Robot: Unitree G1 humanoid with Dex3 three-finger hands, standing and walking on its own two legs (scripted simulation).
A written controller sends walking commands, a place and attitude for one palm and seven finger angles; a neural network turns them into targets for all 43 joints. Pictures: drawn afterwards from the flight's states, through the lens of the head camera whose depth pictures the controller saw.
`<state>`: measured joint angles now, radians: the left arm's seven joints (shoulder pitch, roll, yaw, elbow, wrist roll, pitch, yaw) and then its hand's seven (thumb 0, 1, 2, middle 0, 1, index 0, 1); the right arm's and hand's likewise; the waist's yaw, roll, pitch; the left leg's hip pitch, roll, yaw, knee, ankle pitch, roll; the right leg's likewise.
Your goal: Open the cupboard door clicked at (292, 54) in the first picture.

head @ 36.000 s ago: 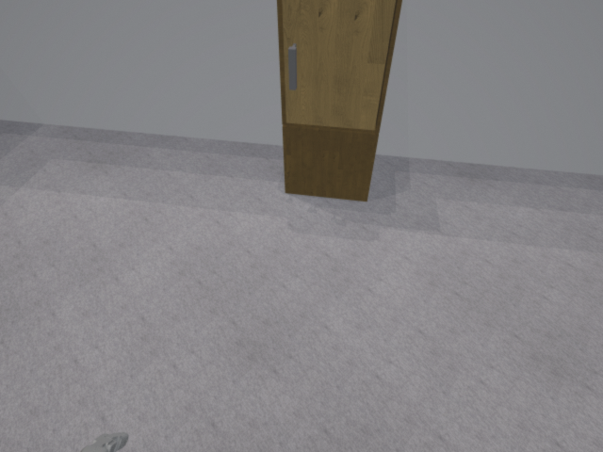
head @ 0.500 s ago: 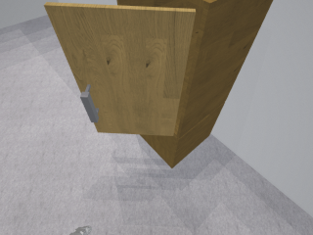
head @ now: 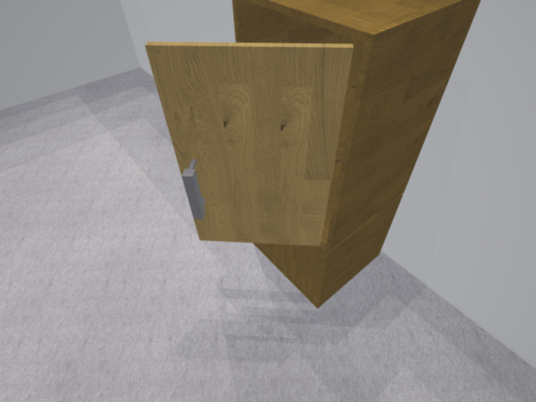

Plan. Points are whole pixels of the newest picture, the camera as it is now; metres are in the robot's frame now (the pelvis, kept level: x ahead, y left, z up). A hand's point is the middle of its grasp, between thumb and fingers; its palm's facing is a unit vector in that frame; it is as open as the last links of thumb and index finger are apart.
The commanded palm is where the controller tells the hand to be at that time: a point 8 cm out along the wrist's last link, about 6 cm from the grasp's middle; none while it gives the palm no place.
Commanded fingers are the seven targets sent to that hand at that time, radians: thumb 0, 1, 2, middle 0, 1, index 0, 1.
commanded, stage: come to a stop and stand still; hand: left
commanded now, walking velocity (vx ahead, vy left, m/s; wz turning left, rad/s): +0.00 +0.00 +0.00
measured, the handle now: (196, 189) +0.61 +0.23 -0.09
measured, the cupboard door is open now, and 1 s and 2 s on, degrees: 46 46 46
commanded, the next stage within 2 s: look again from close up in 0.28 s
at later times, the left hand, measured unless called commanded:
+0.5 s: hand out of the picture -0.01 +0.14 -0.17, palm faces +0.04 -0.98 -0.17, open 7.4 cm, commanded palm none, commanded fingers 0.00 0.90 0.90 -0.20 -0.30 -0.20 -0.30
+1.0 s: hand out of the picture +0.01 +0.13 -0.16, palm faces +0.05 -0.98 -0.18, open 7.4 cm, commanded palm none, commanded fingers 0.00 0.90 0.90 -0.20 -0.30 -0.20 -0.30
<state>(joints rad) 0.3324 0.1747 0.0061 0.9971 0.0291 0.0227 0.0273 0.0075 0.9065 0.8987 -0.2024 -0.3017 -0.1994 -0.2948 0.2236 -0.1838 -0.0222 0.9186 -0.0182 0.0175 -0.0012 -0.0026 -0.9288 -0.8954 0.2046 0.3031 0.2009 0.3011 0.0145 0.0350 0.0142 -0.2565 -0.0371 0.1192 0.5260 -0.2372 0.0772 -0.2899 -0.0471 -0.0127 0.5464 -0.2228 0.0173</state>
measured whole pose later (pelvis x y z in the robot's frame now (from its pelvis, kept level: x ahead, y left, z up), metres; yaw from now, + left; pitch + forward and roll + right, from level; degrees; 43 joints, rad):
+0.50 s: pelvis -0.01 -0.02 +0.01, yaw +1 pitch -1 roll +0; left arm 0.34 0.13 0.00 1.06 0.02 0.00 0.03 0.01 0.91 0.90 -0.20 -0.30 -0.20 -0.30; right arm 0.35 -0.15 0.00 1.08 -0.02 0.01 -0.01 0.01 -0.91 -0.90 0.20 0.30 0.20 0.30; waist -0.01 0.00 0.00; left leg -0.26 -0.02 0.09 0.46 -0.18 0.05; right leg -0.29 -0.02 -0.02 0.47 -0.17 0.00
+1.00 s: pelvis +0.02 -0.03 +0.01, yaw +1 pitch -1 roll +0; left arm 0.32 0.13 -0.01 1.09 0.02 -0.02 0.04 0.01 0.92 0.90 -0.20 -0.30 -0.20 -0.29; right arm 0.30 -0.14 0.00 1.11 -0.01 -0.02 -0.02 0.01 -0.92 -0.90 0.20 0.30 0.20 0.30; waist 0.00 0.00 0.02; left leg -0.20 -0.01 0.08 0.42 -0.20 0.03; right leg -0.22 0.00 -0.03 0.43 -0.19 -0.02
